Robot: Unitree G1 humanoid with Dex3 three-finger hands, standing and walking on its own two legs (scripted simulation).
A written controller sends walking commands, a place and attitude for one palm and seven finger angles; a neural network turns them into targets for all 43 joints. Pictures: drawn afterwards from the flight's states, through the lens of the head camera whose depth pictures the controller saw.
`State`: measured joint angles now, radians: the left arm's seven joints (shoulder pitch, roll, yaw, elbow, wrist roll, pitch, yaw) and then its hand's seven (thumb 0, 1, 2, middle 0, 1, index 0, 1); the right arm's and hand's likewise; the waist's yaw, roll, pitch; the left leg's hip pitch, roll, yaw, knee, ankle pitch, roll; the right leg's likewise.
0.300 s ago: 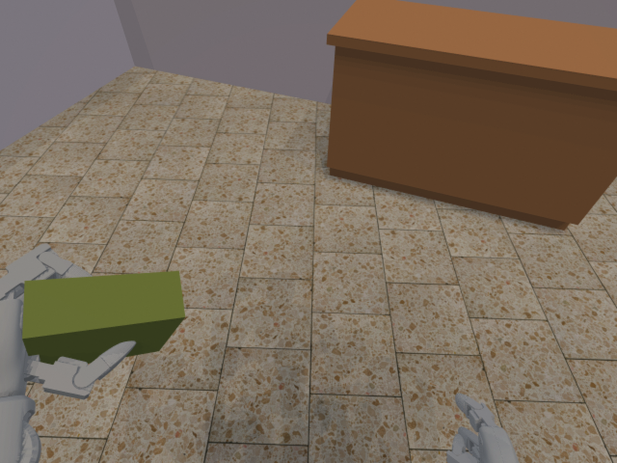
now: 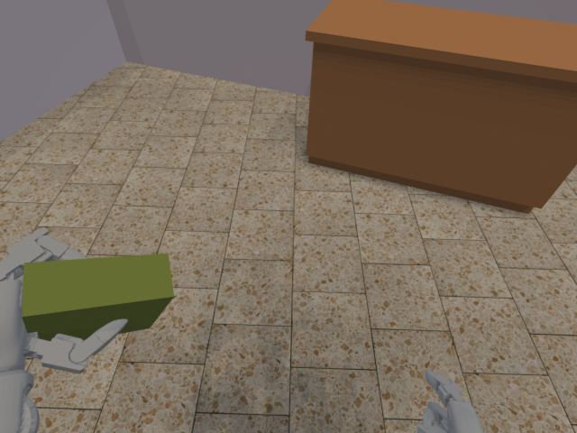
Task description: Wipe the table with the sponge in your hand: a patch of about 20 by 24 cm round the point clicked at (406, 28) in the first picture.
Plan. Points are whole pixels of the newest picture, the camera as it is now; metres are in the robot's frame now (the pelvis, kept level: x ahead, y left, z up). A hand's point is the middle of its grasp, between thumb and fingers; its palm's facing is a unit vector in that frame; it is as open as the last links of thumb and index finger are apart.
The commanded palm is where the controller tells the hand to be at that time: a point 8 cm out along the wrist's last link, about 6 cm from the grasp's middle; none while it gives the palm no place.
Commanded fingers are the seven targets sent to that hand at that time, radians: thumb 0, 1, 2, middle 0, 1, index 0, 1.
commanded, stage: look at it before walking up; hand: left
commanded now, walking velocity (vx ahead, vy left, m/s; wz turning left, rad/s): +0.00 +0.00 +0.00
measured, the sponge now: (119, 299) +0.23 +0.20 +0.14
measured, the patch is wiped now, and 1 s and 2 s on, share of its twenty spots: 0.00 0.00 0.00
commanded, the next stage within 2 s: walk to a spot facing it in 0.10 s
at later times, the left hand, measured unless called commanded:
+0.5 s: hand (93, 284) +0.23 +0.23 +0.15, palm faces +0.44 -0.80 -0.40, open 9.1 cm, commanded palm +0.18 +0.26 +0.18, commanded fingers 0.00 0.10 1.30 -1.20 -1.60 -1.20 -1.60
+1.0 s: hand (171, 187) +0.37 +0.18 +0.17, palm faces +0.36 -0.82 -0.45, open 9.1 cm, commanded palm +0.31 +0.23 +0.18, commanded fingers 0.00 0.10 1.30 -1.20 -1.60 -1.20 -1.60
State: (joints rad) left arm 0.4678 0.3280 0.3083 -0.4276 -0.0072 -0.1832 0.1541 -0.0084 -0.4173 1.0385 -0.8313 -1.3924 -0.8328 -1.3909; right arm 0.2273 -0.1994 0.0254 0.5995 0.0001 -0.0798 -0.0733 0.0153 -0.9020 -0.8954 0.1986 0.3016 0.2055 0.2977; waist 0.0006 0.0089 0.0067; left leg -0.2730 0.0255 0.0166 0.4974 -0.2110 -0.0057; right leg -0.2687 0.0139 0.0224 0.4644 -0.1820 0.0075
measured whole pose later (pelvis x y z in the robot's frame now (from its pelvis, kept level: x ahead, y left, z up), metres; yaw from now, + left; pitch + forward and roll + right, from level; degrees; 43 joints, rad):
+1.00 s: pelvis +0.14 -0.05 +0.00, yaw -2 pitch +0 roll +0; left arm 0.49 0.35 0.34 -0.51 -0.01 -0.19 0.15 -0.01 -0.42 1.04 -0.83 -1.39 -0.83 -1.39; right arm 0.22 -0.13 0.03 0.59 -0.01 -0.10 -0.05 0.01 -0.90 -0.90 0.20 0.30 0.21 0.30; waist 0.00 0.02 0.04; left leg -0.14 0.13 0.18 0.46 -0.31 -0.05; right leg -0.49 -0.09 -0.14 0.82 -0.34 0.03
